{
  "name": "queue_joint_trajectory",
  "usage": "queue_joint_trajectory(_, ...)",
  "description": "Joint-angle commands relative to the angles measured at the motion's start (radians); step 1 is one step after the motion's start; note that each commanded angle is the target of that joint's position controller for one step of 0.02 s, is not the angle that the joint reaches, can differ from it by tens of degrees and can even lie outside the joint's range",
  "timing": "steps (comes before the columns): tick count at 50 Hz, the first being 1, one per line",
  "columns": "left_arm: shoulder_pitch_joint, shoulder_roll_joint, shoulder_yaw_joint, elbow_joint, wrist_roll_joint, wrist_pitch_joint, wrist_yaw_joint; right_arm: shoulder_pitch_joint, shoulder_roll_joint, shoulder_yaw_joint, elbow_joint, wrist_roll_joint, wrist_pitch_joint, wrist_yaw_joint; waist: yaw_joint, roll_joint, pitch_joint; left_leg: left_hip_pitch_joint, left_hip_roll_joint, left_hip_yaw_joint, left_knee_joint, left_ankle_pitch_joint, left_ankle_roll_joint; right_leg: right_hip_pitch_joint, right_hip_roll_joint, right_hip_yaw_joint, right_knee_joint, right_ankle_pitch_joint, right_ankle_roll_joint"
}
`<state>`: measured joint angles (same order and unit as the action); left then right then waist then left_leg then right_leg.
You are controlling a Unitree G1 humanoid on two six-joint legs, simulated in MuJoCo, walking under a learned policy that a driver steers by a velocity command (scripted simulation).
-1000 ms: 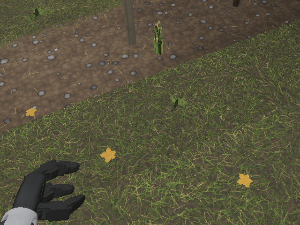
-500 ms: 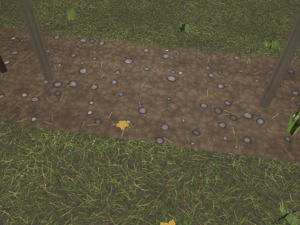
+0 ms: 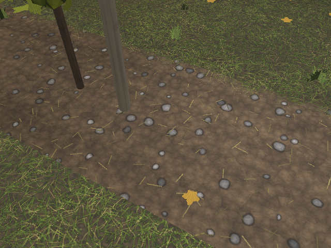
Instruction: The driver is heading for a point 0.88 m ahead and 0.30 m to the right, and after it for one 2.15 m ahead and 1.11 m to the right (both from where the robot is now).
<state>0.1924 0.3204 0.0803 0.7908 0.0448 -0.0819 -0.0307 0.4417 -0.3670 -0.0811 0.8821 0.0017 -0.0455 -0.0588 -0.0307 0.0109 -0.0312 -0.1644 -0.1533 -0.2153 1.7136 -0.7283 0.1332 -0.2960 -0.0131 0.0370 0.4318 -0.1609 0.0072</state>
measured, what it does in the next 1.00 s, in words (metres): goes down, turning right: left foot, then right foot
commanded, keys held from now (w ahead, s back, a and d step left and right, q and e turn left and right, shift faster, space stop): w+e+shift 0.02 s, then e+shift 0.76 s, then shift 0.02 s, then q+shift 0.20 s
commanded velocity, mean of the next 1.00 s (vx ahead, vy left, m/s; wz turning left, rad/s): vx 0.26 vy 0.00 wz -0.56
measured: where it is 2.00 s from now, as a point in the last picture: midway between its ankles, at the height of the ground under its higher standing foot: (212, 239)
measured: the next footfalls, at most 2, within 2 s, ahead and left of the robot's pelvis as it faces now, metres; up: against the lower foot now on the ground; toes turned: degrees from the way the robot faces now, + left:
left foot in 0.26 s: +0.37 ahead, +0.04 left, +0.00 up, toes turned -8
right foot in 0.58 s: +0.33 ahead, -0.25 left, +0.00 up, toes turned -25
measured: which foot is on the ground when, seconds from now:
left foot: up 0.00-0.24, down 0.26-0.58, up 0.60-0.94, down 0.96-1.00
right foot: down 0.00-0.28, up 0.30-0.56, down 0.58-1.00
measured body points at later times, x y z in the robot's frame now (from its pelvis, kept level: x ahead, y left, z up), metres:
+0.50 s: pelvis +0.27 -0.09 +0.00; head +0.28 -0.10 +0.45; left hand +0.48 +0.12 -0.09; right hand +0.31 -0.42 -0.09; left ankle +0.33 +0.05 -0.74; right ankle +0.28 -0.23 -0.70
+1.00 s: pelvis +0.34 -0.16 -0.03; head +0.35 -0.17 +0.42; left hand +0.64 -0.08 -0.10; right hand +0.28 -0.42 -0.14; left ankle +0.43 -0.04 -0.74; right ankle +0.29 -0.24 -0.74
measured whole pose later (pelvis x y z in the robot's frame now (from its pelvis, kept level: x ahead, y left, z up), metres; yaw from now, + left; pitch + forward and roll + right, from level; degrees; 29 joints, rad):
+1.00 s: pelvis +0.34 -0.16 -0.03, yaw -35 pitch +2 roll -1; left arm 0.15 0.26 -0.02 0.60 -0.03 -0.06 -0.11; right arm 0.28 -0.27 0.01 0.73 -0.02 -0.05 0.10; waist -0.04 0.03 -0.02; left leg -0.40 0.08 -0.01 0.75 -0.34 -0.08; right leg -0.38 0.14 0.11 0.69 -0.33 -0.05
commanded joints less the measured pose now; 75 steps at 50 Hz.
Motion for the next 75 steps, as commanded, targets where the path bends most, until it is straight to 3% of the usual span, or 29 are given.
queue_joint_trajectory(1,0.412,0.205,0.064,0.119,0.006,0.027,0.015,0.019,0.063,0.061,-0.148,0.0,-0.038,0.002,0.092,-0.442,-0.232,-0.957,0.025,0.09,0.415,0.119,-0.006,0.838,-0.415,0.631,0.05,0.222,-0.281)
queue_joint_trajectory(2,0.312,0.129,0.04,0.08,0.002,0.013,0.025,-0.096,-0.013,0.052,-0.13,-0.053,-0.037,0.013,0.091,-0.187,-0.087,-0.93,0.114,0.061,0.228,0.216,-0.007,0.573,-0.4,0.752,-0.116,-0.141,-0.303)
queue_joint_trajectory(4,0.254,0.066,-0.011,0.133,-0.002,-0.037,0.032,-0.362,-0.025,0.041,-0.193,-0.083,-0.04,0.05,0.02,0.031,0.175,-0.823,0.209,0.065,-0.233,0.394,-0.072,0.151,-0.348,0.615,-0.068,0.377,-0.251)
queue_joint_trajectory(7,0.258,0.017,-0.031,0.153,-0.018,-0.02,0.036,-0.407,0.084,0.093,-0.222,-0.052,-0.026,0.079,0.013,-0.153,0.135,-0.341,0.16,0.231,-0.791,0.642,-0.127,-0.147,-0.072,0.266,-0.178,0.743,-0.173)
queue_joint_trajectory(8,0.104,0.035,-0.028,0.038,0.03,-0.061,-0.003,-0.362,0.194,0.157,-0.247,-0.095,-0.021,0.15,-0.04,-0.19,-0.091,-0.093,0.206,0.091,-0.988,0.643,-0.166,-0.242,0.049,0.176,-0.071,0.544,-0.17)
queue_joint_trajectory(10,0.013,0.193,0.037,-0.02,0.032,-0.073,-0.046,-0.279,0.042,0.108,-0.193,-0.047,-0.005,0.173,-0.096,-0.015,0.001,0.149,0.133,0.198,-1.019,0.833,-0.171,-0.408,0.006,0.261,-0.147,0.436,-0.202)
queue_joint_trajectory(13,0.152,0.066,0.019,-0.037,-0.015,-0.101,-0.06,-0.095,-0.144,0.034,-0.134,-0.024,-0.055,0.113,-0.128,0.068,-0.12,0.386,0.232,0.11,-1.081,1.176,0.069,-0.327,0.025,0.287,0.232,0.879,-0.021)
queue_joint_trajectory(14,0.287,-0.067,-0.029,-0.037,-0.005,-0.115,-0.052,0.184,-0.157,0.021,-0.1,0.005,-0.063,0.099,-0.162,0.209,-0.451,0.75,0.576,-0.191,-1.07,1.635,0.378,-0.419,0.083,0.215,0.648,0.411,0.093)
queue_joint_trajectory(15,0.433,-0.087,-0.039,0.005,-0.009,-0.106,-0.038,0.156,-0.088,0.039,-0.107,-0.05,-0.056,0.106,-0.095,0.178,-0.535,0.732,0.773,-0.401,-1.148,1.813,0.516,-0.467,0.127,0.082,0.893,-0.537,0.134)
queue_joint_trajectory(17,0.272,-0.007,-0.021,-0.051,0.003,-0.04,0.01,-0.186,-0.055,0.02,-0.174,-0.032,-0.054,0.091,0.003,0.031,-0.159,0.245,0.634,-0.182,-1.302,1.354,0.287,-0.497,-0.014,0.04,0.918,-0.519,0.095)
queue_joint_trajectory(19,0.306,-0.026,-0.033,-0.026,0.065,-0.015,0.037,-0.397,0.09,0.061,-0.223,-0.014,-0.06,0.064,0.093,0.08,-0.099,-0.003,0.554,-0.006,-1.418,1.256,0.179,-0.29,-0.107,0.052,0.712,-0.474,0.088)
queue_joint_trajectory(22,0.249,-0.111,-0.072,-0.043,0.01,-0.025,-0.038,-0.425,-0.089,-0.022,-0.22,-0.049,-0.085,0.016,0.091,0.027,-0.071,-0.178,0.392,0.287,-1.49,0.947,0.051,-0.029,-0.066,-0.103,0.465,-0.184,0.091)
queue_joint_trajectory(26,0.172,-0.029,-0.047,-0.117,-0.007,-0.03,-0.103,-0.413,-0.136,-0.063,-0.262,-0.086,-0.07,0.019,0.053,0.072,-0.033,-0.144,0.464,0.313,-1.404,0.695,0.02,-0.023,-0.053,-0.097,0.4,-0.032,0.05)
queue_joint_trajectory(29,0.23,0.11,0.021,-0.12,-0.028,-0.072,-0.087,-0.401,-0.081,-0.035,-0.267,-0.065,-0.075,0.021,0.085,0.002,0.006,-0.17,0.426,0.351,-1.177,0.516,-0.089,0.119,0.009,-0.089,0.182,0.19,-0.049)
queue_joint_trajectory(30,0.296,0.264,0.062,-0.13,-0.012,-0.101,-0.057,-0.337,0.007,-0.013,-0.31,-0.051,-0.072,0.026,0.066,-0.28,-0.039,-0.28,0.259,0.457,-0.855,0.214,-0.21,0.261,-0.131,0.181,0.064,0.858,-0.217)
queue_joint_trajectory(31,0.26,0.385,0.086,-0.198,-0.009,-0.117,-0.05,-0.23,0.045,0.011,-0.355,-0.046,-0.085,0.031,-0.005,-0.335,-0.235,-0.4,0.142,0.296,-0.695,-0.076,-0.249,0.457,-0.315,0.511,0.024,1.019,-0.461)
queue_joint_trajectory(34,0.27,0.165,0.041,-0.149,-0.024,-0.109,-0.056,-0.397,-0.085,-0.008,-0.358,-0.024,-0.054,0.01,0.093,-0.146,-0.09,-0.61,0.178,0.123,-0.393,0.027,-0.276,0.35,-0.263,0.446,0.015,0.653,-0.37)
queue_joint_trajectory(36,0.15,0.132,0.016,-0.197,-0.022,-0.07,-0.055,-0.327,-0.092,0.005,-0.333,-0.074,-0.039,0.005,0.008,-0.036,-0.046,-0.516,0.217,0.071,-0.409,0.111,-0.28,0.126,-0.241,0.453,-0.03,0.547,-0.349)
queue_joint_trajectory(41,0.008,0.135,0.001,-0.266,0.015,-0.044,-0.025,-0.214,-0.033,0.049,-0.289,-0.074,-0.011,0.036,-0.029,-0.042,-0.08,-0.336,0.208,0.152,-0.567,0.351,-0.278,-0.046,-0.121,0.307,-0.009,0.355,-0.288)
queue_joint_trajectory(48,-0.032,0.033,-0.083,-0.243,-0.098,0.02,-0.105,-0.104,0.054,0.082,-0.188,-0.007,-0.016,0.181,-0.023,-0.03,-0.035,-0.062,0.243,0.208,-1.058,0.72,-0.269,-0.134,-0.05,0.271,0.132,0.336,-0.087)
queue_joint_trajectory(51,0.071,0.197,-0.016,-0.295,-0.067,0.038,-0.046,-0.38,-0.176,0.015,-0.304,-0.059,-0.044,0.141,0.157,0.053,-0.083,-0.333,0.238,0.11,-1.177,0.696,-0.069,0.139,0.063,0.083,0.172,-0.046,-0.03)
queue_joint_trajectory(53,-0.004,0.197,-0.002,-0.332,-0.021,0.031,0.006,-0.367,-0.144,0.012,-0.314,-0.046,-0.059,0.118,0.132,0.034,-0.086,-0.36,0.241,0.054,-1.192,0.713,-0.028,0.171,0.045,0.062,0.218,0.059,-0.088)
queue_joint_trajectory(58,-0.001,0.113,-0.01,-0.378,-0.026,0.04,0.044,-0.183,-0.045,0.032,-0.266,-0.052,-0.06,0.107,0.065,-0.012,-0.083,-0.344,0.208,0.04,-1.134,0.6,0.002,0.206,-0.063,0.123,0.134,0.25,-0.207)
queue_joint_trajectory(62,0.086,0.156,0.019,-0.341,-0.017,0.024,0.061,-0.142,-0.002,0.041,-0.246,-0.078,-0.057,0.108,0.087,-0.134,-0.029,-0.408,0.16,0.16,-0.773,0.256,-0.12,0.211,-0.373,0.339,-0.036,0.326,-0.386)
queue_joint_trajectory(67,-0.016,0.16,0.029,-0.314,0.002,-0.014,0.112,-0.247,0.069,0.076,-0.294,-0.092,-0.045,0.144,0.091,-0.085,-0.01,-0.351,0.216,0.272,-0.803,0.279,-0.215,0.168,-0.262,0.047,-0.046,0.28,-0.189)
queue_joint_trajectory(71,-0.129,0.202,0.041,-0.319,0.025,-0.01,0.08,-0.035,-0.078,-0.002,-0.225,-0.04,-0.067,0.19,-0.018,-0.038,-0.005,0.051,0.148,0.304,-1.128,0.645,-0.16,-0.067,-0.222,-0.092,0.178,0.048,-0.097)
queue_joint_trajectory(73,0.058,0.043,-0.007,-0.374,0.021,-0.029,0.064,0.045,-0.364,-0.085,-0.293,-0.069,-0.099,0.133,0.054,0.232,-0.214,0.382,0.51,-0.335,-1.288,1.344,0.226,-0.343,0.018,-0.075,0.621,-0.613,0.074)
queue_joint_trajectory(74,-0.02,0.048,-0.015,-0.341,-0.013,-0.024,0.051,0.134,-0.202,-0.051,-0.224,-0.104,-0.113,0.136,-0.069,0.086,-0.075,0.321,0.507,-0.397,-1.383,0.724,0.233,-0.473,0.012,0.1,0.647,-0.518,0.059)
queue_joint_trajectory(75,-0.077,0.047,-0.021,-0.325,-0.002,-0.011,0.05,0.111,-0.059,-0.01,-0.203,-0.073,-0.114,0.14,-0.085,0.105,0.06,0.216,0.434,-0.393,-1.455,0.071,0.196,-0.567,-0.015,0.116,0.718,-0.424,0.037)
